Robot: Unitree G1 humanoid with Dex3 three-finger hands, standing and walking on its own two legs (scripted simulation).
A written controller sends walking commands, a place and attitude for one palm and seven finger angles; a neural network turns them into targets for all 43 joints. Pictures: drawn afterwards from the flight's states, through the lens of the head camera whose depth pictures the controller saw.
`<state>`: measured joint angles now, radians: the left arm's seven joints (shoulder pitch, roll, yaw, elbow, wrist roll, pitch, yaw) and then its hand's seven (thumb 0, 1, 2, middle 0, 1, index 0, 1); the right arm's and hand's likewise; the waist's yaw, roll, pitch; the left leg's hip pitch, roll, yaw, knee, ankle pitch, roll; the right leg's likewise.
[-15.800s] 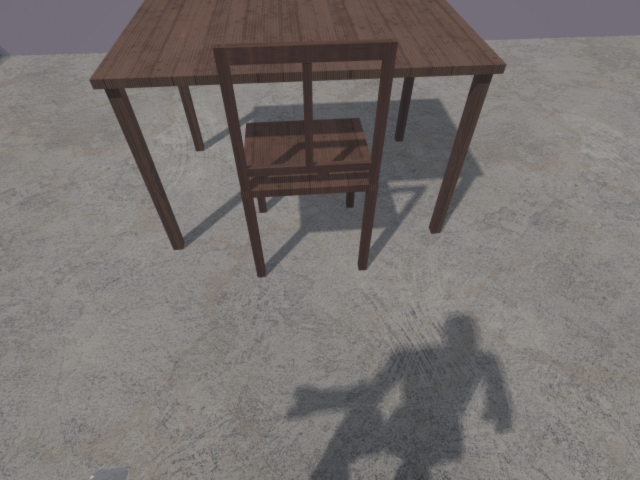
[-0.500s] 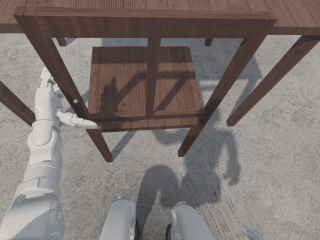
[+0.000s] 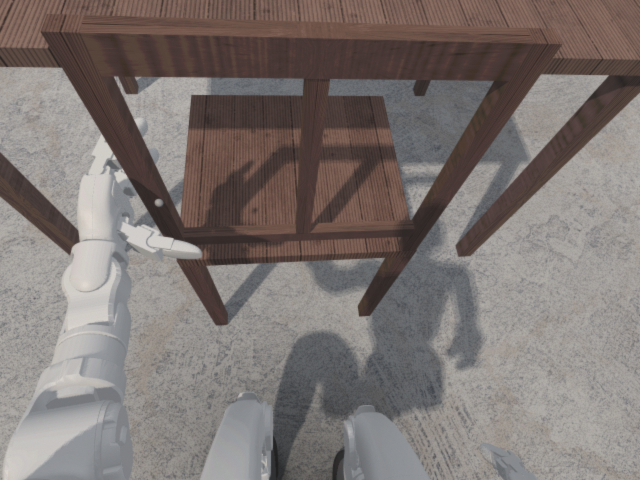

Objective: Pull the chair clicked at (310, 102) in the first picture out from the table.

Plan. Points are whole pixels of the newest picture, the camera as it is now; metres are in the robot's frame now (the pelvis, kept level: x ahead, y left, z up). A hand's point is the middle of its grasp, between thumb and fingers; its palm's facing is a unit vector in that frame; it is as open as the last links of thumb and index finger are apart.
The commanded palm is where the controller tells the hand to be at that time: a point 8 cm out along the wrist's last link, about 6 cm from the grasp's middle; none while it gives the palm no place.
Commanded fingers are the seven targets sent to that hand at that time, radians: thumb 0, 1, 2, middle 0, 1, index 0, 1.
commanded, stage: hook a spindle and tug to test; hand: left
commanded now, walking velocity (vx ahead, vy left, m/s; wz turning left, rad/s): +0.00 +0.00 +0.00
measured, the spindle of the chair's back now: (308, 171) +0.49 +0.02 +0.04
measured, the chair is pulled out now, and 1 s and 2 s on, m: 0.00 0.02 0.09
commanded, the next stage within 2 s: step backward, pulling the chair out in 1.18 s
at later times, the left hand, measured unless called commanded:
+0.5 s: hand (159, 197) +0.45 +0.20 +0.03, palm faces +0.10 -0.99 -0.04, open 6.6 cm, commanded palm +0.42 +0.23 +0.03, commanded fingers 0.00 0.90 0.90 -0.50 -1.45 -0.50 -1.45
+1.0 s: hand (163, 215) +0.42 +0.19 +0.03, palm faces +0.11 -0.99 -0.02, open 5.9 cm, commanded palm +0.38 +0.23 +0.03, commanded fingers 0.00 0.90 0.90 -0.50 -1.45 -0.50 -1.45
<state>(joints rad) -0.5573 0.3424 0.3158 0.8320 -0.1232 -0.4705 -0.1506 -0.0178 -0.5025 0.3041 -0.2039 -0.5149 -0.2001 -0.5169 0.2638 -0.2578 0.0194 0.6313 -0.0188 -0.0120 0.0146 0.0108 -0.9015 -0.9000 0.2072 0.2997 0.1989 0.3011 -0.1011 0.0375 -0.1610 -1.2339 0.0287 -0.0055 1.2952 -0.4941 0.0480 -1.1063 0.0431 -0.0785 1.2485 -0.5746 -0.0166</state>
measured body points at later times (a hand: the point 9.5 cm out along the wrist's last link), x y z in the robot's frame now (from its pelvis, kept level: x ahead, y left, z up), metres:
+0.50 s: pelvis +0.00 +0.00 +0.00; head +0.13 +0.03 +0.43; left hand +0.43 +0.25 +0.03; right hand +0.09 -0.26 -0.11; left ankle +0.05 +0.09 -0.62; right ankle +0.01 -0.12 -0.62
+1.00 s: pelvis +0.02 +0.00 +0.01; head +0.14 +0.02 +0.44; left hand +0.41 +0.24 +0.03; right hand +0.12 -0.26 -0.10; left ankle +0.05 +0.09 -0.62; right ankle +0.01 -0.12 -0.62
